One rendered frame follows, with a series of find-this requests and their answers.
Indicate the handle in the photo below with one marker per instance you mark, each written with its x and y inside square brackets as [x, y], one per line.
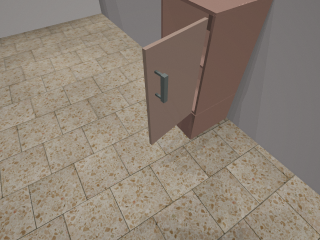
[163, 96]

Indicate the cupboard door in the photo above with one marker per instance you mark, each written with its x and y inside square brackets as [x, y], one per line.
[179, 56]

